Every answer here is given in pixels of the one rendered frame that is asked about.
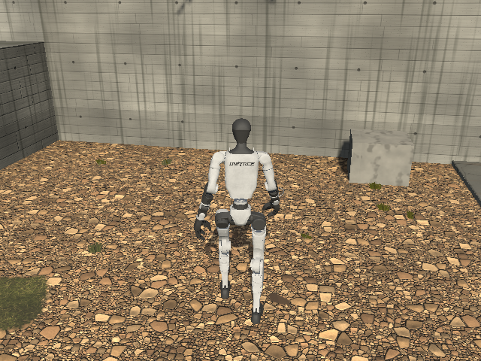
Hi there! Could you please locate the robot right shin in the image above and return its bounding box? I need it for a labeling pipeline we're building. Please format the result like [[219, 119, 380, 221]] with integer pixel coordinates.
[[252, 259, 264, 313]]

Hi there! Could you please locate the robot left upper arm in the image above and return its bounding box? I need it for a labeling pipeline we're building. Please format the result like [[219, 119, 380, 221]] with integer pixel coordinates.
[[206, 151, 226, 194]]

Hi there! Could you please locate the robot right forearm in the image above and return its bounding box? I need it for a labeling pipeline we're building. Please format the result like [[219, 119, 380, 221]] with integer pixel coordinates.
[[268, 180, 280, 205]]

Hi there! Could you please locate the robot right upper arm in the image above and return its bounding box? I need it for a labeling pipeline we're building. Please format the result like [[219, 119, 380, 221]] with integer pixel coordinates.
[[256, 151, 277, 191]]

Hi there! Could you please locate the robot left forearm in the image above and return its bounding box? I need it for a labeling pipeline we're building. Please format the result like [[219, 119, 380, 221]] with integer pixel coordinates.
[[196, 182, 213, 220]]

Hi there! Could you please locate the robot right hand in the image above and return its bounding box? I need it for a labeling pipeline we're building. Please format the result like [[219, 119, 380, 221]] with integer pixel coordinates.
[[262, 202, 280, 217]]

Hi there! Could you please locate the robot left thigh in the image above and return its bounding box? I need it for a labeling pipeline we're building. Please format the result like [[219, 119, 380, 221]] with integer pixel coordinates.
[[215, 209, 231, 253]]

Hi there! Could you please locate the robot left hand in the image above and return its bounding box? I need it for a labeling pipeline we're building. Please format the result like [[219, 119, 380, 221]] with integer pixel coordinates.
[[194, 218, 211, 241]]

